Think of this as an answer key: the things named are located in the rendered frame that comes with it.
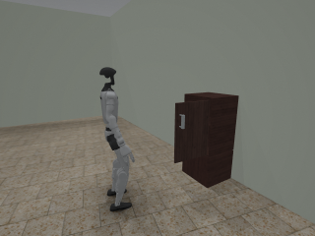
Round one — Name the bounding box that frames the robot right forearm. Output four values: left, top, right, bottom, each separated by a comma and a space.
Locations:
108, 115, 126, 147

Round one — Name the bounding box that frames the cupboard door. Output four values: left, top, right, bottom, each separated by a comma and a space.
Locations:
174, 100, 211, 163

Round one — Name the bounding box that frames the right robot hand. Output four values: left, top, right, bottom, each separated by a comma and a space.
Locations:
120, 145, 135, 166

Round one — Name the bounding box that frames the left robot thigh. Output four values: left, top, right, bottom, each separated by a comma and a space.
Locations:
112, 149, 121, 169

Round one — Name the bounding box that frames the right robot upper arm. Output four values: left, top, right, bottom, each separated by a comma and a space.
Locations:
105, 91, 116, 123

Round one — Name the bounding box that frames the robot left shin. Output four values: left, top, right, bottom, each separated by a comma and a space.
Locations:
111, 166, 122, 192

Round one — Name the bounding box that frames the handle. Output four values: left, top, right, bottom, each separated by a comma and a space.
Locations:
179, 114, 185, 129

